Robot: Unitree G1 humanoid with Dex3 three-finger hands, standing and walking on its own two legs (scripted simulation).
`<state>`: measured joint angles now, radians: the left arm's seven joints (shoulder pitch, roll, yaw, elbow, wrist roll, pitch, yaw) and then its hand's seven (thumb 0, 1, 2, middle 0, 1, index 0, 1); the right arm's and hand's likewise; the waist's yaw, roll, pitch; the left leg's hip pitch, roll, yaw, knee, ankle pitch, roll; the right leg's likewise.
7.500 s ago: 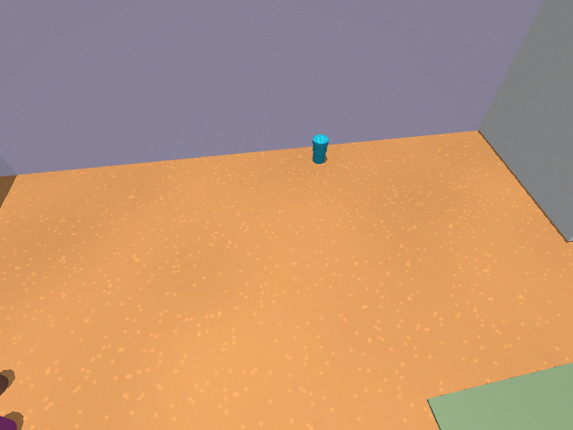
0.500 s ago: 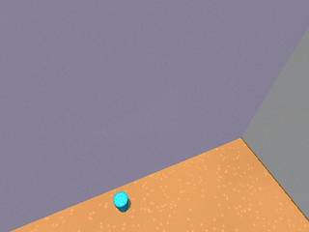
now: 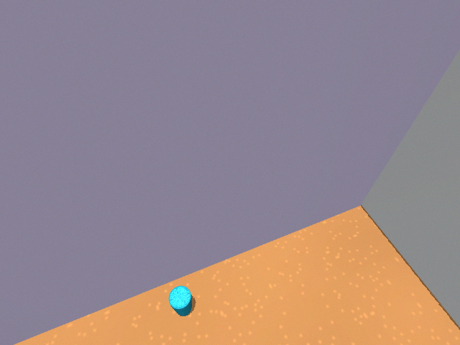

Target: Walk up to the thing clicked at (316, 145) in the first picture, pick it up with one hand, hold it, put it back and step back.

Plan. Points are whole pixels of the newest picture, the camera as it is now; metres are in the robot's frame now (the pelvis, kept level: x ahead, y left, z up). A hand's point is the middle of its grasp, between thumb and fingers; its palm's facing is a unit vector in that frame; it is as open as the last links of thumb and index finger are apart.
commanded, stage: stand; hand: left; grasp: from the side
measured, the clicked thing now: (182, 302) +0.40 +0.20 -0.71
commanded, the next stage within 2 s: go down in 0.68 s
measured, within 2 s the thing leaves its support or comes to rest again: neither
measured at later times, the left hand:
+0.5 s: hand out of the picture +0.07 +0.25 -0.16, palm faces -0.02 -0.94 -0.34, open 7.4 cm
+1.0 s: hand out of the picture +0.15 +0.25 -0.17, palm faces +0.05 -0.95 -0.31, open 10.5 cm
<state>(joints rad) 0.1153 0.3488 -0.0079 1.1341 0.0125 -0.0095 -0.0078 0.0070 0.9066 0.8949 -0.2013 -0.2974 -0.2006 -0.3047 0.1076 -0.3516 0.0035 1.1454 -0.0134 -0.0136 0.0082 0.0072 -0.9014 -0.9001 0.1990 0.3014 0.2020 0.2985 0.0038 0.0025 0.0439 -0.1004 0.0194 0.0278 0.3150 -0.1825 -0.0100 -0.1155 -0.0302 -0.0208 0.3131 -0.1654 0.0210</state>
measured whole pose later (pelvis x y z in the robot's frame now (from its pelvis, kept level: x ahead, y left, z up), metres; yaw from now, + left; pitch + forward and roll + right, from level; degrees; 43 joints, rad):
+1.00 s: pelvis -0.01 +0.00 -0.02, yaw +0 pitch +5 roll +0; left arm -0.06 0.35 0.16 1.06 0.05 -0.02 -0.03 0.01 0.56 0.55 -0.07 -0.15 -0.07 -0.15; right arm 0.20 -0.26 -0.01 0.83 0.02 -0.05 -0.03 0.01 -0.97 -0.92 0.20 0.30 0.20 0.30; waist -0.02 -0.02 0.03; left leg -0.39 0.03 0.01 0.57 -0.27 -0.01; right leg -0.39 -0.03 -0.03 0.55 -0.25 0.01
